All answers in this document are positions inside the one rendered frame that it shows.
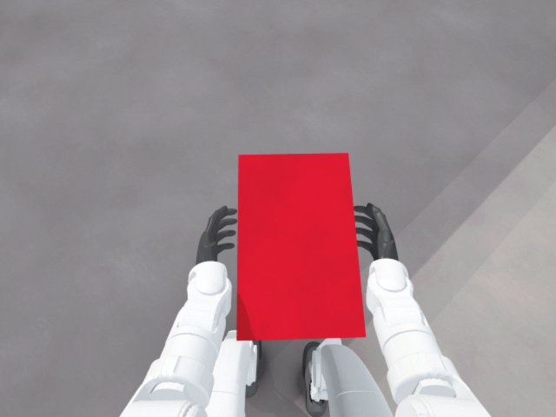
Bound robot right upper arm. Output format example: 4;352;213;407
395;394;491;417

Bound right robot forearm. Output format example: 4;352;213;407
366;259;491;416

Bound right robot foot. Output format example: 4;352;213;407
302;341;327;417

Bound robot left hand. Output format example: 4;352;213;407
195;206;237;265

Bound carton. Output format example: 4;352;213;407
236;153;366;341

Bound left robot forearm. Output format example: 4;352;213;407
120;261;232;417

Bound right robot thigh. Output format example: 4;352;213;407
312;344;393;417

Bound robot right hand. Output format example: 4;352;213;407
354;203;399;261

